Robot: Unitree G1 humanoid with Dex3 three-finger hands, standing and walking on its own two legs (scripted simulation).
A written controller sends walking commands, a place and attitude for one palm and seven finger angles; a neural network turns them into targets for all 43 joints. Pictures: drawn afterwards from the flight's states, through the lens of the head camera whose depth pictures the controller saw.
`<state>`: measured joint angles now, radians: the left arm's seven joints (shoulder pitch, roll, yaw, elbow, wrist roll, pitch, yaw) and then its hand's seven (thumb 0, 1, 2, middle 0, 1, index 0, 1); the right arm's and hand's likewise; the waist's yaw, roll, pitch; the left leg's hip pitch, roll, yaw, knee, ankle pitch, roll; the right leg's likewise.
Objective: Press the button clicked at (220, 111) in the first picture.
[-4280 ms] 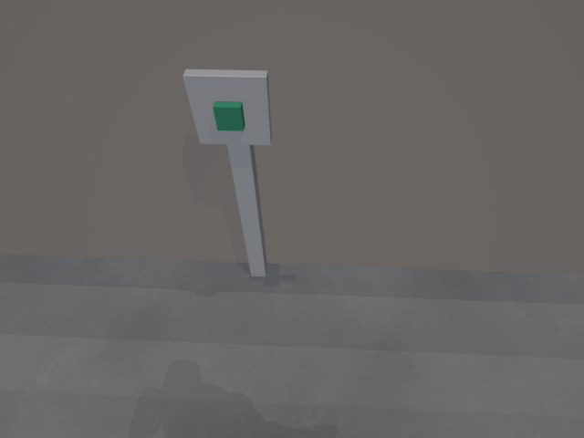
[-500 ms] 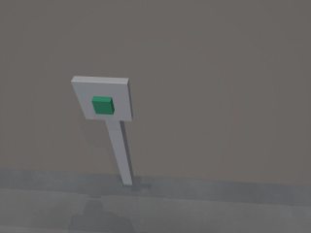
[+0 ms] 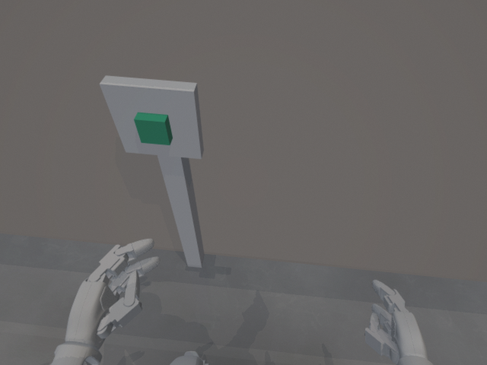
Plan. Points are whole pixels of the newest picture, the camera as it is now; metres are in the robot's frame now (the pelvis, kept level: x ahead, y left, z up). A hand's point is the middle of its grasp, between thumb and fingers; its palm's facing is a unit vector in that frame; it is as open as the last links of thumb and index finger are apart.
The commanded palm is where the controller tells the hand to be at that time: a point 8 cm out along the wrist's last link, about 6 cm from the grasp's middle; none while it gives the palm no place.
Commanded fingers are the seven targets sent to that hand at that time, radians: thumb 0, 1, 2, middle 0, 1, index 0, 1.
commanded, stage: raise the hand and make a fist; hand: left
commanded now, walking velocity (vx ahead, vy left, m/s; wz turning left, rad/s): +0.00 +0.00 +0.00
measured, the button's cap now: (154, 128) +0.55 +0.21 +0.07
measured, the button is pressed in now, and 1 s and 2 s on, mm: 0 0 0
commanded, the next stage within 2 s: aim a knuckle at the button in 1.66 s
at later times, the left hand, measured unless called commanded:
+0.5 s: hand (113, 311) +0.20 +0.20 +0.02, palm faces +0.00 -1.00 -0.02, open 3.1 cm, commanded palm +0.17 +0.25 +0.03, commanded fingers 0.00 0.90 0.90 -1.30 -1.50 -1.30 -1.50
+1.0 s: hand (88, 304) +0.20 +0.23 +0.04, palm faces -0.04 -1.00 -0.05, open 3.1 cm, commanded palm +0.18 +0.29 +0.05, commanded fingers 0.00 0.90 0.90 -1.30 -1.50 -1.30 -1.50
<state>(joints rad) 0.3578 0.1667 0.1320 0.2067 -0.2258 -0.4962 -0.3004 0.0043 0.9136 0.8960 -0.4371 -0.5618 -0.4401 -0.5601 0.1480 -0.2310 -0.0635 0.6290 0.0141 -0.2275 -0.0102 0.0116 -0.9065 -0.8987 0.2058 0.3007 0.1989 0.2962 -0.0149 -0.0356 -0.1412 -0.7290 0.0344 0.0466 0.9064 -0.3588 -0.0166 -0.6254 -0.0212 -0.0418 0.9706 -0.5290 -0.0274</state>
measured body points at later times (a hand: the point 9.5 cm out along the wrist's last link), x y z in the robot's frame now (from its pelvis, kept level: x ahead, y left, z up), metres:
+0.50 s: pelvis -0.02 +0.01 -0.02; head +0.03 +0.01 +0.42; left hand +0.19 +0.25 +0.03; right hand +0.12 -0.22 -0.12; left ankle +0.05 +0.13 -0.68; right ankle -0.03 -0.10 -0.68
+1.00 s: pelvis -0.01 +0.03 -0.01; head +0.03 +0.05 +0.43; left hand +0.20 +0.28 +0.05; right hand +0.19 -0.18 -0.07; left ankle +0.05 +0.13 -0.68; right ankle -0.03 -0.10 -0.68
